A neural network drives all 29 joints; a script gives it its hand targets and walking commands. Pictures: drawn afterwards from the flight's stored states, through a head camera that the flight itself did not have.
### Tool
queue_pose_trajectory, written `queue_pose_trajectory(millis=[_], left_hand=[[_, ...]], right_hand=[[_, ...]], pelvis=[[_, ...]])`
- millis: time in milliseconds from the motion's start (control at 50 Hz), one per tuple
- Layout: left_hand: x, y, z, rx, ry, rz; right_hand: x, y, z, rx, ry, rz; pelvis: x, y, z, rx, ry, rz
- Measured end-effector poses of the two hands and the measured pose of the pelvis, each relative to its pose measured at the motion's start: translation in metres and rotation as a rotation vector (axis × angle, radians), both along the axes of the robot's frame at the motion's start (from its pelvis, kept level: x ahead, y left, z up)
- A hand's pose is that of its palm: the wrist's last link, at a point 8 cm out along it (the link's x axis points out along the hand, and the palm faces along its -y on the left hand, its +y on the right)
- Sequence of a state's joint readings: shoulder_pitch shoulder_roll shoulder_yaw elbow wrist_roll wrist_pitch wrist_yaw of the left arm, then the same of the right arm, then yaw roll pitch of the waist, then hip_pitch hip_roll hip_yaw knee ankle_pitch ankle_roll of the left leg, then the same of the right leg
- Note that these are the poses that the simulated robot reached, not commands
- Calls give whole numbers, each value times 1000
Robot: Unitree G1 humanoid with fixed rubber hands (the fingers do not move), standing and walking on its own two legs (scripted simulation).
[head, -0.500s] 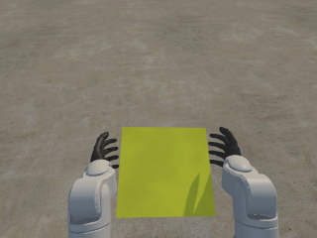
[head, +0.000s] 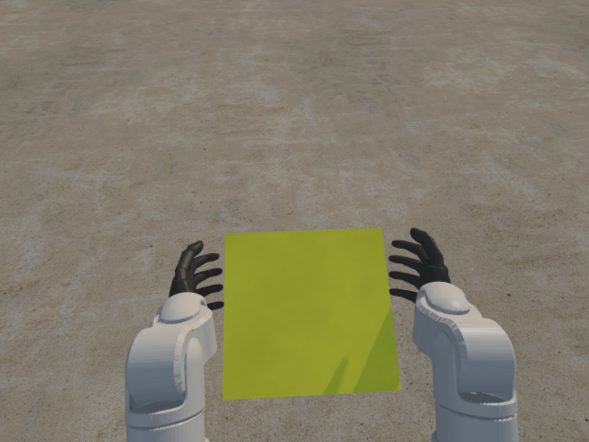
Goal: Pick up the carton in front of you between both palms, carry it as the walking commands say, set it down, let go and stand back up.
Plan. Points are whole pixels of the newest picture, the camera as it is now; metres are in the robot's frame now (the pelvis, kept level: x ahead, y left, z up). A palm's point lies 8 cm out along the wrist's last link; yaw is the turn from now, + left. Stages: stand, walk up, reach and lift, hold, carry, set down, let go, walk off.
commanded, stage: carry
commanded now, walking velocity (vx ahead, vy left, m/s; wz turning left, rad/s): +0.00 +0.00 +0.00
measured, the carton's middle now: (303, 312) +0.34 +0.01 -0.04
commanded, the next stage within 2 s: none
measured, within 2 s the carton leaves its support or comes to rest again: neither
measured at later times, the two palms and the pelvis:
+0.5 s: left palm (226, 244) +0.36 +0.11 +0.11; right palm (443, 243) +0.36 -0.17 +0.11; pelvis +0.08 -0.02 +0.01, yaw -1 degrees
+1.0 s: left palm (232, 272) +0.36 +0.12 +0.04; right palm (430, 268) +0.37 -0.17 +0.04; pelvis +0.08 -0.02 -0.01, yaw -1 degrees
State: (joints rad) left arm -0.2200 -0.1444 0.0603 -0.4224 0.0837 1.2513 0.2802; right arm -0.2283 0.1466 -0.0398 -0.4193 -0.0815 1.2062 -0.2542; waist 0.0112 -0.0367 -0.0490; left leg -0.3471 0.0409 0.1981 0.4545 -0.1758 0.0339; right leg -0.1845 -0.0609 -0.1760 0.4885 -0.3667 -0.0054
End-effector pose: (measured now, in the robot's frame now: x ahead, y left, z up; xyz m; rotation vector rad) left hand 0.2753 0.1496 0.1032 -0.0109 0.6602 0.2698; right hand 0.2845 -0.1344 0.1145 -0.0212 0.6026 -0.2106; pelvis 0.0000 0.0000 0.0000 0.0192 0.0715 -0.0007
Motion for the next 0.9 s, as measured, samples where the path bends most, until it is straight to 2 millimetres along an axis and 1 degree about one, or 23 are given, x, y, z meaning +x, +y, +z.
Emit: queue_pose_trajectory(millis=[80, 180, 300, 400, 460, 520, 620, 720, 820, 900], left_hand=[[25, -2, 2, 16, 25, -12], [46, -8, 3, 32, 63, -23], [64, -17, 7, 43, 60, -30], [75, -21, 9, 38, 55, -33], [79, -28, 10, 39, 39, -25], [83, -38, 8, 59, 33, -39], [88, -43, -2, 60, 57, -58], [91, -41, -24, 57, 111, -68], [92, -38, -47, 56, 147, -90], [91, -36, -57, 56, 135, -107]], right_hand=[[24, -2, 1, -1, 25, -11], [42, -8, -3, 18, 64, -24], [56, -17, -4, 29, 62, -36], [66, -21, 1, 21, 57, -36], [71, -28, 1, 24, 43, -32], [74, -38, -5, 38, 30, -42], [75, -44, -13, 29, 54, -46], [83, -42, -28, -17, 106, -20], [87, -41, -49, -27, 143, 5], [86, -41, -61, -27, 131, 16]], pelvis=[[26, 1, 1, -4, 13, -3], [46, 0, 5, 1, 17, -9], [60, -6, 9, 6, 17, -8], [71, -10, 13, 3, 10, -7], [74, -18, 10, 12, 1, -27], [78, -25, 4, -6, -16, -8], [85, -28, -1, -18, -22, -2], [89, -30, -4, -9, -19, -7], [88, -29, -5, -11, -22, -5], [84, -27, -6, -14, -22, -7]])
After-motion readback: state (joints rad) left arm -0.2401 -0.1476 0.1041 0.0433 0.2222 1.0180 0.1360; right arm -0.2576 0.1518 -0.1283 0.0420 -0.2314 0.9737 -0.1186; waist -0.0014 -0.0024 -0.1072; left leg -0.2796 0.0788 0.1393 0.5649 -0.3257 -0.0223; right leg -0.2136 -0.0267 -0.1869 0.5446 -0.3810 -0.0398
